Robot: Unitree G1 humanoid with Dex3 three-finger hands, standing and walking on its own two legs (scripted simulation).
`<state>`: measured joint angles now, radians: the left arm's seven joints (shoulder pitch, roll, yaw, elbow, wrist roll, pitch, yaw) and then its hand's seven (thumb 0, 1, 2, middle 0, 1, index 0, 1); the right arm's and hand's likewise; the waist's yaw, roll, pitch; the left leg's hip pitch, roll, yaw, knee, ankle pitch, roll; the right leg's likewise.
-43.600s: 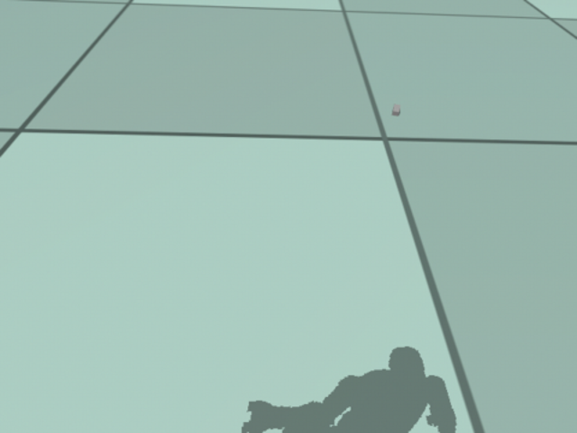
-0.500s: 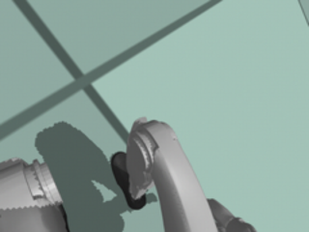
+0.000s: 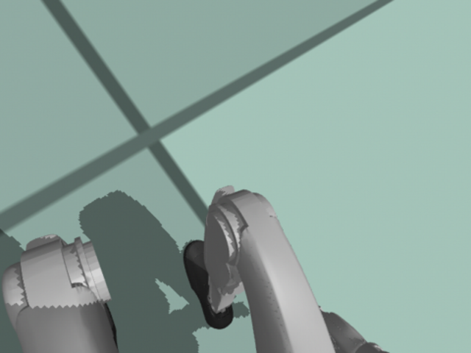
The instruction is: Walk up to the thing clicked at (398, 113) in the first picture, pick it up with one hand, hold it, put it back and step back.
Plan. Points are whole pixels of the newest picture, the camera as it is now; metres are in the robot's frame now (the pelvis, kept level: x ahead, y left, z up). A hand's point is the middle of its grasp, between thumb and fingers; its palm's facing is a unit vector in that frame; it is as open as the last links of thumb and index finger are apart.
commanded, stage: withdraw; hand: left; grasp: from above
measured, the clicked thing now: out of the picture +0.45 +0.33 -0.29
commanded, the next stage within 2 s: home in 0.60 s
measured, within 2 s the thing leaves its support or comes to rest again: neither
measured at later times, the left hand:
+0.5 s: hand out of the picture +0.41 +0.32 -0.12, palm faces -0.50 -0.12 -0.86, open 12.7 cm
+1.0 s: hand out of the picture +0.44 +0.34 -0.08, palm faces -0.35 -0.26 -0.90, open 11.1 cm
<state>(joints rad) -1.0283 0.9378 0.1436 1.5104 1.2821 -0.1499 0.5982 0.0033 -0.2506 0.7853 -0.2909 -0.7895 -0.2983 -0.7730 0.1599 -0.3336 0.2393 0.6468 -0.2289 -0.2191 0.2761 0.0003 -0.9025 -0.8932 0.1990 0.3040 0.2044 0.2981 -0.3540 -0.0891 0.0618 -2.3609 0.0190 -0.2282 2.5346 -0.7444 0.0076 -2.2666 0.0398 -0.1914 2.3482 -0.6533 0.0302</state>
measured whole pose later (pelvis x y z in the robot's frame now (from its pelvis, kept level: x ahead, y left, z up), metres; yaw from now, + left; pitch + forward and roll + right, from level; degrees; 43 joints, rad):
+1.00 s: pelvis +0.00 +0.00 +0.06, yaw +6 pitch +37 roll -9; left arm -0.85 0.68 0.09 1.10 1.01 -0.06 0.19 0.00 0.14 0.84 -0.24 -0.53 -0.23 -0.53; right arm 0.26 -0.24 0.08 0.65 -0.08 0.01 0.15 0.00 -0.90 -0.89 0.20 0.30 0.21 0.30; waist -0.22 0.06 -0.11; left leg -2.25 0.00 -0.10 2.31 -0.71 0.03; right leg -2.18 0.01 -0.09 2.21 -0.68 0.03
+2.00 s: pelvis +0.07 +0.01 +0.39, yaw +15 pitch +14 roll -3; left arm 0.45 0.23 0.04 -0.08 -0.08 0.45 0.06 0.01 0.91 0.90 -0.21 -0.30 -0.20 -0.30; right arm 0.32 -0.22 0.05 0.52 0.03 -0.17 -0.18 0.01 -0.90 -0.90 0.20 0.30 0.21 0.30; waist -0.07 0.05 -0.20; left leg -0.81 0.02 -0.06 1.08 -0.51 0.00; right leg -0.76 0.01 -0.06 1.00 -0.48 0.00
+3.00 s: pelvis +0.07 +0.01 +0.41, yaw +15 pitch +9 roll -3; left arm 0.50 0.23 0.03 -0.11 -0.05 0.45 0.01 0.01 0.91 0.90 -0.20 -0.30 -0.20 -0.30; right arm 0.30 -0.22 0.04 0.53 0.00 -0.24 -0.18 0.01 -0.90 -0.90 0.20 0.30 0.21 0.30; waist -0.04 0.04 -0.17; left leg -0.68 0.01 -0.06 1.01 -0.50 0.00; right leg -0.64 0.01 -0.06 0.94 -0.47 0.01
